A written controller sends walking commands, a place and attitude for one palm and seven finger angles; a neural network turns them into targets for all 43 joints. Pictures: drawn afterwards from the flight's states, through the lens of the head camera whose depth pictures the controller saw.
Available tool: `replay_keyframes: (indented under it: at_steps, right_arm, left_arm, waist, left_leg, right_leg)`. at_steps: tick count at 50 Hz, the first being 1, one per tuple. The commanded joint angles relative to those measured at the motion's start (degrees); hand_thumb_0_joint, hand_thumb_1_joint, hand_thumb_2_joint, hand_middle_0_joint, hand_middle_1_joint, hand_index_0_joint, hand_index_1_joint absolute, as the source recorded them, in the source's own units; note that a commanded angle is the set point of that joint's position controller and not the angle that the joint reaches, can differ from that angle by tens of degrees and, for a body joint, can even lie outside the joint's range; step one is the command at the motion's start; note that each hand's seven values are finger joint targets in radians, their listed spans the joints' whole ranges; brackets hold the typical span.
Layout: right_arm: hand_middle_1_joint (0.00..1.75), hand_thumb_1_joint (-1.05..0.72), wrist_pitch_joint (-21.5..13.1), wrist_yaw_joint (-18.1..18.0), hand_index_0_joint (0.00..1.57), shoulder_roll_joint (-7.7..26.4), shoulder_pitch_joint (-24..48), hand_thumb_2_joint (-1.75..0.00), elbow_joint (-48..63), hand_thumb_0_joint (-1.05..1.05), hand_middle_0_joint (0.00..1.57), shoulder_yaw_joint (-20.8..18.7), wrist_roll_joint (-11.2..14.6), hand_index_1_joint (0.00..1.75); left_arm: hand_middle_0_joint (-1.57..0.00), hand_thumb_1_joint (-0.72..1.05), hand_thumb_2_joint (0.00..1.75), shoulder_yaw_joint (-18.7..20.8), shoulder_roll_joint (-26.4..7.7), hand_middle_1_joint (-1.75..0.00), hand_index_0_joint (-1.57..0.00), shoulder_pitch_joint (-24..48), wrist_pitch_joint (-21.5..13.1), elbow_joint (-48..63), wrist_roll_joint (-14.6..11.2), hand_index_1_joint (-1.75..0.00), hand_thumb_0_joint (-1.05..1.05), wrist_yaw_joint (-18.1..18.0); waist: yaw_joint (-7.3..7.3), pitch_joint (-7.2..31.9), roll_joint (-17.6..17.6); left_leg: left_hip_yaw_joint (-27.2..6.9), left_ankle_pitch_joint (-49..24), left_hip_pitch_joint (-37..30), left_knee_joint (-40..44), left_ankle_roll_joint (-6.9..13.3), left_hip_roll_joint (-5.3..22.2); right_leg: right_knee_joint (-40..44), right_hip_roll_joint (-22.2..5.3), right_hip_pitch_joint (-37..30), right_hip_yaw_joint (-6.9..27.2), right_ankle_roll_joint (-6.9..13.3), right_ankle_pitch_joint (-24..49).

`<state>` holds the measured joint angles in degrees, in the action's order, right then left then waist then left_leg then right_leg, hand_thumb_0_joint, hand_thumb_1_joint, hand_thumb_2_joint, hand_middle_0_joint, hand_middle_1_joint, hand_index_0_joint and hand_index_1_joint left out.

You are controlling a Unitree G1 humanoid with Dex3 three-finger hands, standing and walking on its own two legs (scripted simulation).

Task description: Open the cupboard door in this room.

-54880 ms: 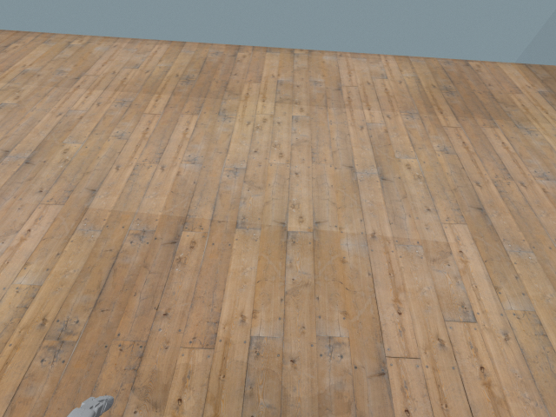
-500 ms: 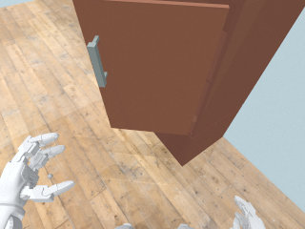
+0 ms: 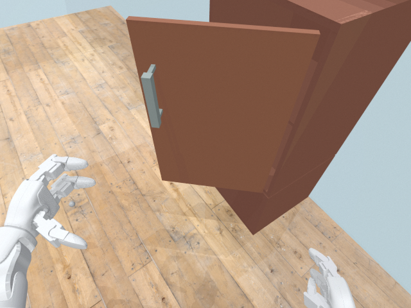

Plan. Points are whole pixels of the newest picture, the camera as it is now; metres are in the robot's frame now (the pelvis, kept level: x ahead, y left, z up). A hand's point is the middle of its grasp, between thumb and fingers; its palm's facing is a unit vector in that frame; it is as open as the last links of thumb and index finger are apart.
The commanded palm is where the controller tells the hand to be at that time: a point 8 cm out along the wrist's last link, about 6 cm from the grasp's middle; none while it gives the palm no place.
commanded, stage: raise the hand with hooked fingers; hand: left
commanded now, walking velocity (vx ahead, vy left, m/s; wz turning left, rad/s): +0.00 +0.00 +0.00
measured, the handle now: (154, 97) +0.56 +0.17 +0.09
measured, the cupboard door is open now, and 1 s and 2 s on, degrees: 49 49 49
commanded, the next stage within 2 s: move the hooked fingers beside the handle in 0.66 s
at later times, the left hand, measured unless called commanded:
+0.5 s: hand (69, 182) +0.30 +0.27 +0.10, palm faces +0.00 -1.00 -0.02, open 14.0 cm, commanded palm +0.27 +0.31 +0.11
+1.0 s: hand (82, 172) +0.32 +0.25 +0.11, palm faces -0.03 -1.00 -0.02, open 14.0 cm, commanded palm +0.30 +0.30 +0.11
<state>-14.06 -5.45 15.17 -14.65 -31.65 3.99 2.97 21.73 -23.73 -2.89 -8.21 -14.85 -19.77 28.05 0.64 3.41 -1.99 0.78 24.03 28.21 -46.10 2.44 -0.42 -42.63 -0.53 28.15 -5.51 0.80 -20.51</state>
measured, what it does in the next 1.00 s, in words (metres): stands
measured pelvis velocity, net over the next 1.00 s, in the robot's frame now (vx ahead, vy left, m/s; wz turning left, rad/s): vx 0.00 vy -0.01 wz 0.00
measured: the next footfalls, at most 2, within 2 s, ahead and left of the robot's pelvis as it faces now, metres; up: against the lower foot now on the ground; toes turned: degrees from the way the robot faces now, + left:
none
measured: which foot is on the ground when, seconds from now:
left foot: down 0.00-1.00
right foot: down 0.00-1.00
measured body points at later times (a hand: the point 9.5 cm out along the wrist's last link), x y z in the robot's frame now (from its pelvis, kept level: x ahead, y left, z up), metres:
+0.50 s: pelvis +0.01 +0.00 +0.01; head +0.04 +0.00 +0.46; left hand +0.30 +0.32 +0.10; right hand +0.15 -0.26 -0.07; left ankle -0.01 +0.09 -0.71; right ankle +0.01 -0.11 -0.71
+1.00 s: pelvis +0.00 -0.01 +0.01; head +0.03 -0.01 +0.46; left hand +0.31 +0.30 +0.11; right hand +0.15 -0.26 -0.07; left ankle -0.01 +0.09 -0.71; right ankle +0.01 -0.11 -0.71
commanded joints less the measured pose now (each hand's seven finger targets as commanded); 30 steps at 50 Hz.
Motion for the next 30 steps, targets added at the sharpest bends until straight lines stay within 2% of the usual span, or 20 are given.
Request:
replay_keyframes:
  at_steps: [1,4,5,6,7,8,10,11,12,15,17,18,21,22,23,25,26,27,29,30]
  right_arm:
    - [0.30,-0.90,-2.86,-0.92,0.20,8.87,1.92,-0.90,7.17,0.00,0.20,-3.88,-0.05,0.30]
    - [0.30,-0.90,-2.36,-1.19,0.20,9.03,1.94,-0.90,6.29,0.00,0.20,-3.80,0.36,0.30]
    - [0.30,-0.90,-2.27,-1.31,0.20,9.14,1.99,-0.90,6.13,0.00,0.20,-3.89,0.48,0.30]
    - [0.30,-0.90,-2.01,-1.33,0.20,9.39,1.67,-0.90,6.20,0.00,0.20,-3.87,0.51,0.30]
    - [0.30,-0.90,-1.83,-1.36,0.20,9.48,1.66,-0.90,6.29,0.00,0.20,-3.89,0.64,0.30]
    - [0.30,-0.90,-1.74,-1.38,0.20,9.69,1.65,-0.90,6.35,0.00,0.20,-4.01,0.69,0.30]
    - [0.30,-0.90,-1.67,-1.15,0.20,9.76,1.40,-0.90,7.00,0.00,0.20,-4.22,0.66,0.30]
    - [0.30,-0.90,-1.82,-0.89,0.20,9.74,1.51,-0.90,7.24,0.00,0.20,-4.22,0.62,0.30]
    - [0.30,-0.90,-1.90,-0.56,0.20,9.60,1.40,-0.90,7.38,0.00,0.20,-4.28,0.48,0.30]
    - [0.30,-0.90,-2.16,0.06,0.20,9.38,1.08,-0.90,7.87,0.00,0.20,-4.66,0.04,0.30]
    - [0.30,-0.90,-2.02,0.25,0.20,9.36,0.67,-0.90,7.53,0.00,0.20,-4.63,-0.20,0.30]
    - [0.30,-0.90,-1.87,0.18,0.20,9.33,0.74,-0.90,7.39,0.00,0.20,-4.68,-0.11,0.30]
    - [0.30,-0.90,-1.37,-0.11,0.20,9.64,0.71,-0.90,6.71,0.00,0.20,-4.72,0.03,0.30]
    - [0.30,-0.90,-1.25,-0.22,0.20,9.45,0.83,-0.90,6.84,0.00,0.20,-4.73,0.17,0.30]
    - [0.30,-0.90,-1.26,-0.34,0.20,9.34,1.00,-0.90,6.88,0.00,0.20,-4.68,0.27,0.30]
    - [0.30,-0.90,-1.45,-0.48,0.20,9.28,0.93,-0.90,6.98,0.00,0.20,-4.74,0.21,0.30]
    - [0.30,-0.90,-1.50,-0.54,0.20,9.47,0.73,-0.90,6.83,0.00,0.20,-4.81,0.19,0.30]
    - [0.30,-0.90,-1.51,-0.60,0.20,9.29,0.56,-0.90,6.87,0.00,0.20,-4.82,0.19,0.30]
    - [0.30,-0.90,-1.66,-0.73,0.20,9.24,0.93,-0.90,6.90,0.00,0.20,-4.69,0.11,0.30]
    - [0.30,-0.90,-1.64,-0.83,0.20,9.33,1.01,-0.90,6.85,0.00,0.20,-4.62,0.11,0.30]
  left_arm:
    - [-0.30,-0.50,0.30,10.10,-17.89,-1.20,-0.30,16.94,-6.21,11.79,-2.31,-1.20,0.00,-0.19]
    - [-0.30,-0.50,0.30,8.44,-16.24,-1.20,-0.30,18.82,-5.04,6.04,-2.14,-1.20,0.00,1.25]
    - [-0.30,-0.50,0.30,7.96,-16.15,-1.20,-0.30,19.67,-4.30,4.96,-1.92,-1.20,0.00,1.93]
    - [-0.30,-0.50,0.30,8.24,-16.98,-1.20,-0.30,19.90,-3.12,2.68,-1.81,-1.20,0.00,2.61]
    - [-0.30,-0.50,0.30,7.49,-16.64,-1.20,-0.30,20.91,-2.23,1.83,-1.79,-1.20,0.00,3.47]
    - [-0.30,-0.50,0.30,8.04,-17.74,-1.20,-0.30,21.70,-1.52,1.00,-1.64,-1.20,0.00,3.92]
    - [-0.30,-0.50,0.30,6.81,-16.19,-1.20,-0.30,19.81,-0.70,-0.25,-1.56,-1.20,0.00,4.98]
    - [-0.30,-0.50,0.30,7.03,-16.50,-1.20,-0.30,19.31,-0.86,0.51,-1.79,-1.20,0.00,5.17]
    - [-0.30,-0.50,0.30,7.22,-16.64,-1.20,-0.30,19.35,-1.55,2.64,-1.91,-1.20,0.00,5.14]
    - [-0.30,-0.50,0.30,10.12,-18.79,-1.20,-0.30,18.32,-3.78,6.60,-2.32,-1.20,0.00,3.63]
    - [-0.30,-0.50,0.30,11.72,-19.46,-1.20,-0.30,18.09,-4.89,6.73,-2.75,-1.20,0.00,2.64]
    - [-0.30,-0.50,0.30,11.90,-18.73,-1.20,-0.30,17.09,-4.89,4.67,-2.95,-1.20,0.00,2.24]
    - [-0.30,-0.50,0.30,11.04,-18.44,-1.20,-0.30,19.14,-4.59,3.09,-2.49,-1.20,0.00,1.96]
    - [-0.30,-0.50,0.30,10.16,-17.86,-1.20,-0.30,20.20,-4.52,3.69,-2.06,-1.20,0.00,2.04]
    - [-0.30,-0.50,0.30,9.15,-17.25,-1.20,-0.30,20.59,-4.33,3.77,-1.70,-1.20,0.00,2.07]
    - [-0.30,-0.50,0.30,8.24,-17.00,-1.20,-0.30,20.92,-4.37,5.00,-1.22,-1.20,0.00,2.29]
    - [-0.30,-0.50,0.30,7.77,-17.40,-1.20,-0.30,21.49,-4.58,6.13,-0.97,-1.20,0.00,2.32]
    - [-0.30,-0.50,0.30,7.91,-17.54,-1.20,-0.30,21.38,-4.77,7.11,-0.79,-1.20,0.00,2.45]
    - [-0.30,-0.50,0.30,8.85,-17.79,-1.20,-0.30,20.33,-5.08,6.14,-1.35,-1.20,0.00,2.49]
    - [-0.30,-0.50,0.30,9.61,-18.07,-1.20,-0.30,19.92,-5.18,5.18,-1.59,-1.20,0.00,2.42]
  waist:
    - [-0.05,12.86,-2.22]
    - [-0.79,10.17,-3.67]
    - [-0.96,10.12,-5.09]
    - [-0.69,9.86,-3.74]
    - [-0.99,10.15,-3.49]
    - [-0.76,10.45,-3.24]
    - [-0.75,11.05,-1.25]
    - [-0.19,11.14,-1.79]
    - [0.01,13.14,-2.74]
    - [0.75,15.84,-3.50]
    - [0.78,15.55,-2.09]
    - [0.72,13.69,-1.28]
    - [-0.01,11.30,-2.01]
    - [-0.16,11.83,-4.24]
    - [-0.41,11.11,-5.23]
    - [-0.54,12.64,-6.19]
    - [-0.83,13.11,-4.64]
    - [-0.76,14.63,-6.08]
    - [-0.56,13.64,-4.25]
    - [-0.56,13.29,-2.11]
  left_leg:
    - [-4.34,-18.67,-7.61,8.51,-1.76,0.60]
    - [-4.19,-17.04,-7.53,9.61,-1.83,0.63]
    - [-3.91,-17.12,-7.85,9.70,-1.74,0.55]
    - [-3.84,-17.30,-7.48,9.67,-1.57,0.47]
    - [-3.69,-17.64,-7.57,9.94,-1.47,0.44]
    - [-3.68,-17.66,-7.30,9.96,-1.36,0.39]
    - [-3.63,-18.32,-7.18,9.87,-1.15,0.30]
    - [-3.63,-19.91,-7.48,9.65,-1.24,0.32]
    - [-3.74,-22.12,-8.79,9.75,-1.32,0.40]
    - [-3.85,-25.24,-10.60,9.53,-1.70,0.56]
    - [-3.53,-25.13,-9.96,9.80,-1.69,0.56]
    - [-3.25,-23.78,-8.94,9.85,-1.63,0.57]
    - [-2.66,-20.21,-7.46,9.99,-1.41,0.41]
    - [-2.55,-19.69,-7.85,10.35,-1.41,0.34]
    - [-2.61,-19.23,-8.18,10.47,-1.34,0.34]
    - [-2.80,-19.84,-9.32,10.27,-1.21,0.38]
    - [-2.85,-20.74,-9.89,10.02,-1.04,0.63]
    - [-2.84,-21.70,-10.75,10.04,-0.97,0.55]
    - [-3.14,-20.29,-9.96,10.28,-1.11,0.51]
    - [-3.43,-20.13,-9.38,10.41,-1.09,0.62]
  right_leg:
    - [5.26,1.75,-7.46,2.21,1.33,13.11]
    - [6.19,1.44,-5.77,1.98,1.21,11.75]
    - [6.49,1.21,-5.77,2.18,1.18,12.06]
    - [6.85,1.29,-6.62,2.45,1.35,12.53]
    - [7.11,1.16,-6.91,2.41,1.19,13.16]
    - [7.37,1.05,-7.21,2.58,1.13,13.32]
    - [7.39,0.97,-7.17,2.45,1.00,14.01]
    - [7.11,1.02,-8.07,2.63,1.32,15.18]
    - [6.79,1.05,-8.77,2.40,1.28,16.75]
    - [6.19,1.18,-9.18,2.23,1.22,18.49]
    - [6.28,1.45,-9.90,2.37,1.21,18.97]
    - [6.41,1.43,-9.17,2.35,1.14,18.36]
    - [7.06,1.08,-8.07,2.85,1.13,15.99]
    - [7.16,0.99,-8.06,2.92,1.09,15.38]
    - [7.44,0.94,-7.53,2.93,1.14,14.86]
    - [7.47,0.80,-7.73,2.95,1.15,15.11]
    - [7.38,0.91,-8.20,3.01,1.22,15.82]
    - [7.39,1.03,-8.52,3.09,1.12,16.49]
    - [7.62,1.06,-8.36,2.93,0.99,15.58]
    - [7.50,1.16,-8.45,2.66,0.99,15.61]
